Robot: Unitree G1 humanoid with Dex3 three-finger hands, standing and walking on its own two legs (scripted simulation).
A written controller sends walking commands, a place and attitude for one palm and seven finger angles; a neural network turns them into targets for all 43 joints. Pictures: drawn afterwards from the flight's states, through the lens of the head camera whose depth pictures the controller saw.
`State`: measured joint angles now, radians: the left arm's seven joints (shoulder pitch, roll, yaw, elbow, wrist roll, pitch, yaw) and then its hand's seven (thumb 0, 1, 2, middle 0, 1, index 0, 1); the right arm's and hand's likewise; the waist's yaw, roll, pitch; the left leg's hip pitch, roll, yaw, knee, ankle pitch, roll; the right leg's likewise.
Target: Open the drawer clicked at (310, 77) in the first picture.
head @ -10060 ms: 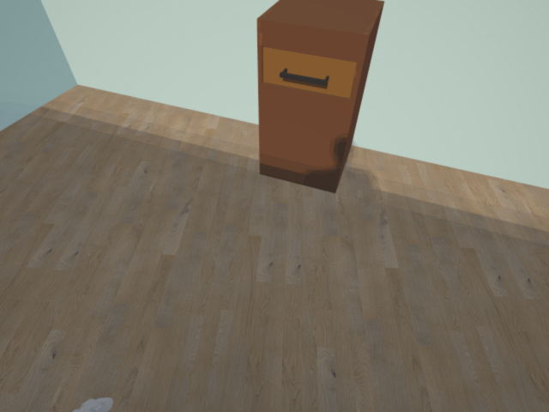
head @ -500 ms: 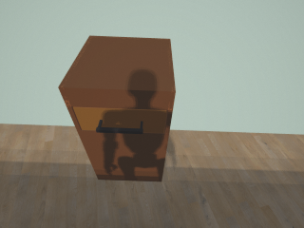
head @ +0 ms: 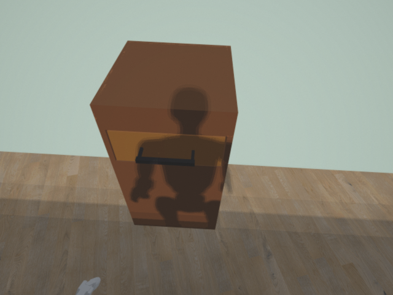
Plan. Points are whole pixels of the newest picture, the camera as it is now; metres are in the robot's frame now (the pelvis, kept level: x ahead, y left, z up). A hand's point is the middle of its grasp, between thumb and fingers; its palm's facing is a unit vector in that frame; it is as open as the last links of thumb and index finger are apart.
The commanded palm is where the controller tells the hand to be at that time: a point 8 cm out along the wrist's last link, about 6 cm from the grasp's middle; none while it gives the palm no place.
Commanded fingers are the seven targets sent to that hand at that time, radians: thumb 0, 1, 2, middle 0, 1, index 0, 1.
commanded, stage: raise the hand with hooked fingers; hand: left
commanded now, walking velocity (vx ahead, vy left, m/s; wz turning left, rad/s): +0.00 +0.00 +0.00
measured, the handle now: (166, 156) +0.56 +0.15 -0.14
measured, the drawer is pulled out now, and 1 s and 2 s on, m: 0.00 0.00 0.00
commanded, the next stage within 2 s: move the hooked fingers above the handle in 1.78 s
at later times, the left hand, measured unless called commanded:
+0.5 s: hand (99, 256) +0.20 +0.22 -0.03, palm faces +0.13 -0.05 -0.99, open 9.7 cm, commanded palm +0.18 +0.20 +0.02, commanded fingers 0.00 0.15 0.58 -0.25 -0.78 -0.25 -0.78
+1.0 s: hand (108, 189) +0.31 +0.22 +0.04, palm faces +0.14 -0.09 -0.99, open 12.6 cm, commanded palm +0.28 +0.21 +0.09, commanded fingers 0.00 -0.43 0.33 -0.29 -1.15 -0.29 -1.15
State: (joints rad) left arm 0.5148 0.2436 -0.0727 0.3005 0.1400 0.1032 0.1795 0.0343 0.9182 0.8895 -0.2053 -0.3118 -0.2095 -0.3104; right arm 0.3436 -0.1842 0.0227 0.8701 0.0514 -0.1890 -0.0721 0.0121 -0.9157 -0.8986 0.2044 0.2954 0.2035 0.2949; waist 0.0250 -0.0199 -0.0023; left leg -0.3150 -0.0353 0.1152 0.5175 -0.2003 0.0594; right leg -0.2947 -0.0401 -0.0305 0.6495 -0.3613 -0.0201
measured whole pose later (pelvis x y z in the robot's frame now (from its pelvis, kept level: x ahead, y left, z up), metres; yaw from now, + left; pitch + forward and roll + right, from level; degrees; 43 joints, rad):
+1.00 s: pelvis +0.06 -0.02 -0.02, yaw +0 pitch +8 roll +1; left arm 0.22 0.38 -0.06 -0.06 0.97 0.10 0.34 0.00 -0.21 0.42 -0.30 -1.01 -0.30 -1.01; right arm 0.11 -0.26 -0.04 0.60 -0.03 0.15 -0.01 0.01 -0.90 -0.90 0.20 0.30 0.20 0.29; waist 0.07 0.07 -0.11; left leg -0.48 -0.07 0.01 0.71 -0.37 0.05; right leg -0.43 0.07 0.05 0.73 -0.43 -0.05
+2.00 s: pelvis +0.02 +0.00 +0.00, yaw +1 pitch +2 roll +0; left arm -0.12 0.44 -0.13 0.17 0.94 0.06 0.08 0.00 -0.49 0.30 -0.31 -1.20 -0.32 -1.20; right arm 0.14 -0.23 0.00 0.61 0.02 0.16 -0.03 0.01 -0.90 -0.90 0.20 0.30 0.20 0.29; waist 0.07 0.06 -0.04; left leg -0.36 -0.09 -0.01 0.56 -0.24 0.07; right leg -0.31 0.05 0.03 0.58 -0.31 -0.03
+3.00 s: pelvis +0.05 -0.03 -0.04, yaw +1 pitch +18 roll +0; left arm -0.52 0.31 -0.14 0.79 1.12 -0.06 0.41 0.00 -0.49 0.30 -0.32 -1.20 -0.32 -1.20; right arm 0.22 -0.23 -0.07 0.66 -0.01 0.13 -0.04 0.01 -0.90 -0.90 0.20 0.30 0.20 0.29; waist -0.04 0.03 -0.20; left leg -0.79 -0.05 -0.02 0.87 -0.40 0.03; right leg -0.73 0.09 0.00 0.87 -0.46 -0.08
